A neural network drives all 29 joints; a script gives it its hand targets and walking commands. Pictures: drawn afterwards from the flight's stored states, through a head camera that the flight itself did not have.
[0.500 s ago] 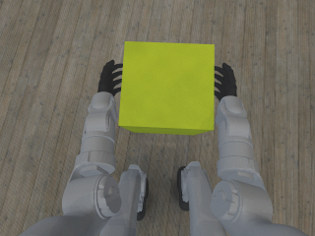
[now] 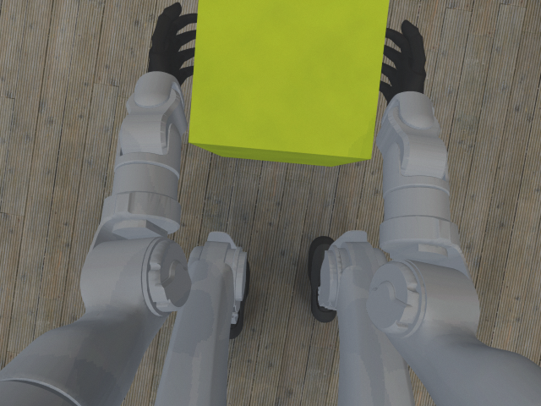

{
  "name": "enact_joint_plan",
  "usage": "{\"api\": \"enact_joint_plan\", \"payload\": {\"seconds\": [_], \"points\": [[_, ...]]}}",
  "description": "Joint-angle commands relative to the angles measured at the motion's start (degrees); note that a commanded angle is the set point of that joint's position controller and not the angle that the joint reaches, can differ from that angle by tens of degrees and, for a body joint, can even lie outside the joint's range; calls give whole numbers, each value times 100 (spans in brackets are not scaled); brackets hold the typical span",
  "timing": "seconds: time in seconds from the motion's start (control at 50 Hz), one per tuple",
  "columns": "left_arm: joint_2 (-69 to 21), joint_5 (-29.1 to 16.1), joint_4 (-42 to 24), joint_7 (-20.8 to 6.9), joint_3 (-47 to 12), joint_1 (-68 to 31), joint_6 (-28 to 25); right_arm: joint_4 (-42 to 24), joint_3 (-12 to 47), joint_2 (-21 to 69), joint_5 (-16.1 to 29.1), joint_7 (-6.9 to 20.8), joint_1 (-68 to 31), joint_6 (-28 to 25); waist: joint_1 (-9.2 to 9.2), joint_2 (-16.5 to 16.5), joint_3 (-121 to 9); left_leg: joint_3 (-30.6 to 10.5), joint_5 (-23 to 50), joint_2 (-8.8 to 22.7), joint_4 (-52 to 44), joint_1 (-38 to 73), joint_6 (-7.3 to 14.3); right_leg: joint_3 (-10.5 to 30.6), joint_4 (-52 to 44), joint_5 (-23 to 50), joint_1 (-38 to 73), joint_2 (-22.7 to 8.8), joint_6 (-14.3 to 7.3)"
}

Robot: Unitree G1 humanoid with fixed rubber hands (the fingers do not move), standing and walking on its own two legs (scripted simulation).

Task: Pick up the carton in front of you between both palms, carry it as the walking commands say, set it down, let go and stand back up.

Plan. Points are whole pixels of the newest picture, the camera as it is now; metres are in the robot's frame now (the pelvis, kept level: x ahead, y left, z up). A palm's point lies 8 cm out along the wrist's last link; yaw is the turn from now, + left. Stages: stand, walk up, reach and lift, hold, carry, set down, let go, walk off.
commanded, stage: set down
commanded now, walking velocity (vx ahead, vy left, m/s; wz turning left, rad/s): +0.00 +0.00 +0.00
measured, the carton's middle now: (284, 90) +0.52 +0.00 -0.19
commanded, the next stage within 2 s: none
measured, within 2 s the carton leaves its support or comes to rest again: rests again in 1.02 s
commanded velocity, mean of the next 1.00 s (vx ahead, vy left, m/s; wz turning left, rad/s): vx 0.00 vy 0.00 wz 0.00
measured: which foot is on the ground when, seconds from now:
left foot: down 0.00-1.00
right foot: down 0.00-1.00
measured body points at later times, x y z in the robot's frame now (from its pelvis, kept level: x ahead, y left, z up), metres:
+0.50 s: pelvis +0.00 +0.01 -0.09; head +0.37 +0.02 +0.16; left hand +0.57 +0.14 -0.26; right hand +0.56 -0.16 -0.25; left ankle +0.07 +0.11 -0.45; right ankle +0.12 -0.11 -0.45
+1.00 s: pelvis -0.01 +0.00 -0.11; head +0.36 +0.02 +0.14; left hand +0.56 +0.14 -0.29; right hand +0.55 -0.17 -0.27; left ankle +0.07 +0.11 -0.45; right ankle +0.12 -0.12 -0.45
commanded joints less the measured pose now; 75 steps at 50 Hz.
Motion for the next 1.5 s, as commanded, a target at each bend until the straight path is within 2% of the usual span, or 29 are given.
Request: {"api": "enact_joint_plan", "payload": {"seconds": [0.0,0.32,0.36,0.42,0.52,0.58,0.6,0.62,0.68,0.78,0.86,1.24,1.4,1.48], "points": [[-4984,-712,125,-1374,-2718,-3347,-85,318,2976,4840,677,1209,-3665,-77,5,-56,-6038,177,1585,-649,-888,1835,-96,-212,-176,1620,4398,783,183],[-4392,-1241,363,-1223,-3142,-4462,-250,466,3043,3985,1231,1298,-4817,-303,-173,183,-5690,143,1818,-482,333,1871,-99,-410,1191,1733,3522,582,130],[-4298,-1313,234,-1186,-3235,-4710,-321,693,2968,4084,1325,1314,-4591,-335,-119,296,-5587,179,1817,-472,440,1789,-118,-395,1344,1806,3518,589,100],[-4188,-1353,199,-1146,-3326,-4837,-413,1097,2770,4249,1436,1392,-4397,-346,-121,467,-5517,144,2171,-433,621,1985,-107,-393,1559,2017,3225,590,101],[-4404,-1484,-8,-1097,-3553,-4770,-429,1104,2822,4392,1648,1498,-4351,-349,-146,666,-5896,61,2968,-418,856,2744,-132,-492,1769,2210,2677,603,141],[-4490,-1512,38,-1088,-3590,-4717,-440,1121,2813,4399,1680,1525,-4336,-366,-224,676,-5722,10,3081,-422,949,2737,-138,-507,1819,2185,2374,599,150],[-4596,-1526,152,-1079,-3536,-4624,-466,1112,2793,4292,1653,1512,-4522,-411,-203,614,-5559,32,2677,-436,924,2158,-117,-480,1928,2195,2627,560,100],[-4441,-1465,226,-1084,-3537,-4714,-479,1212,2771,4310,1607,1518,-4400,-387,-330,533,-5299,-21,2676,-418,902,2287,-108,-504,1820,2053,2330,567,158],[-4403,-1485,262,-1068,-3488,-4771,-530,1127,2721,4258,1667,1500,-4416,-456,-326,676,-5221,38,2760,-451,1035,2279,-123,-488,1835,2049,2256,591,142],[-4075,-1328,650,-1080,-3156,-4831,-593,1432,2460,4022,1543,1475,-4547,-505,-250,544,-4353,95,1898,-445,1018,1392,-49,-406,1858,1615,2307,583,125],[-3855,-1184,928,-1118,-2882,-4819,-617,1622,2268,3863,1451,1484,-4649,-532,-195,450,-3780,90,1511,-424,1046,1048,14,-347,1866,1330,2195,593,109],[-3086,-481,1721,-1268,-2110,-3927,-410,2367,1812,3076,1307,1625,-4408,-530,66,251,-1863,-66,923,-329,1163,756,187,-195,1985,587,1546,601,52],[-2628,-207,1913,-1272,-1826,-3655,-306,2634,1488,2526,1130,1625,-4150,-491,52,344,-1251,-121,600,-276,1123,812,190,-221,1999,167,1279,574,40],[-2212,-110,1893,-1188,-1720,-3697,-367,2665,1290,2152,1049,1520,-4049,-573,49,326,-1297,-108,610,-228,1139,952,120,-244,2021,177,1464,528,107]]}}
